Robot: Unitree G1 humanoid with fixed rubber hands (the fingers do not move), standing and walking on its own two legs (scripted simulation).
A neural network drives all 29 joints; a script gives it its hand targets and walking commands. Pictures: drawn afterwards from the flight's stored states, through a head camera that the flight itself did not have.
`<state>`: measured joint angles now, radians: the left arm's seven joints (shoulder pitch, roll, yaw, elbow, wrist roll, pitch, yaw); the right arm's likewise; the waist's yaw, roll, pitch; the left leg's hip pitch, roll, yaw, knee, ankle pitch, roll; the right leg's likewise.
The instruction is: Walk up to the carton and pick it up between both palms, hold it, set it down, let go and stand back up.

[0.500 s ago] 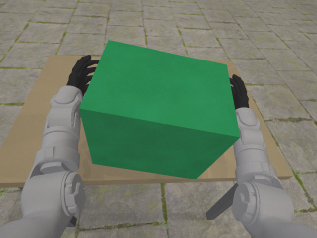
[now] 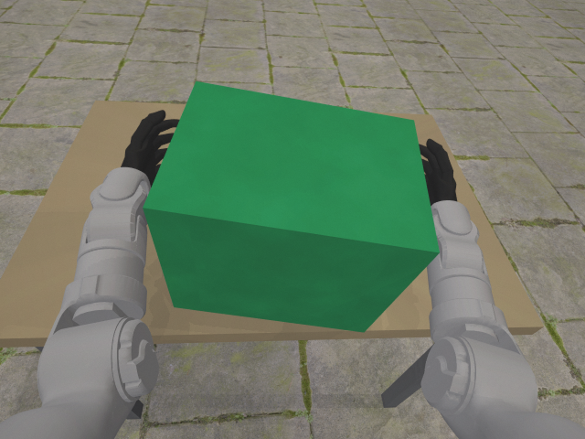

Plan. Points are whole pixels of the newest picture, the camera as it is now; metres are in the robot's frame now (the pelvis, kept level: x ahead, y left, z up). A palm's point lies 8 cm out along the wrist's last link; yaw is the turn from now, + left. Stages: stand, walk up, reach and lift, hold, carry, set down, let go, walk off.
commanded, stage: set down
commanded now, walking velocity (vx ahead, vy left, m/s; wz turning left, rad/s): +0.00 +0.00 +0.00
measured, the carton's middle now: (287, 218) +0.40 -0.01 +0.07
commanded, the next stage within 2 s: none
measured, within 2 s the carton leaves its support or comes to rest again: rests again in 1.02 s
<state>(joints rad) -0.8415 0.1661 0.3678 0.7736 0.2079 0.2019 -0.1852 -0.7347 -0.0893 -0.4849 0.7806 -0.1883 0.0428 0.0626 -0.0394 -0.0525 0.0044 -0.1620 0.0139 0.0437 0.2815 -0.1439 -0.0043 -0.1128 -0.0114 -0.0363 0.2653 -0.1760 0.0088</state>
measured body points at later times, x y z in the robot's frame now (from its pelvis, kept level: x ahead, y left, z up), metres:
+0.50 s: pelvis +0.01 +0.00 +0.00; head +0.03 +0.02 +0.45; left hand +0.44 +0.20 +0.12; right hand +0.42 -0.21 +0.12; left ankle +0.00 +0.12 -0.75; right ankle -0.03 -0.12 -0.75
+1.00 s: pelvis +0.01 +0.00 +0.00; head +0.03 +0.01 +0.45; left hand +0.45 +0.19 +0.11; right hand +0.42 -0.21 +0.08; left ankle +0.00 +0.12 -0.75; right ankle -0.03 -0.12 -0.75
